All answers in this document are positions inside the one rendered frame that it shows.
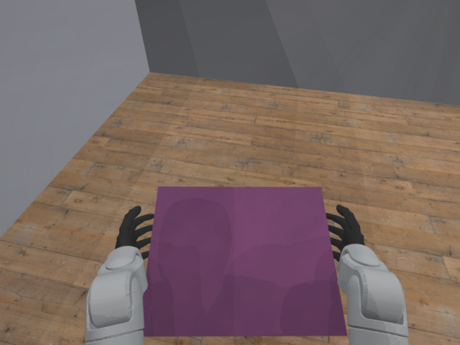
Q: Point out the carton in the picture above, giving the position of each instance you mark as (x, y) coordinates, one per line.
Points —
(241, 261)

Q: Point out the robot left hand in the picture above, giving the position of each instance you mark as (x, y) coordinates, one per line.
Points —
(128, 235)

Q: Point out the left robot forearm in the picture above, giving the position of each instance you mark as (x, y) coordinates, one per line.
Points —
(114, 303)

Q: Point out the right robot forearm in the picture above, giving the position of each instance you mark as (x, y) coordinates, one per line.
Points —
(375, 299)

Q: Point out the robot right hand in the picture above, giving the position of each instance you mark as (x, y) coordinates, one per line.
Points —
(350, 234)

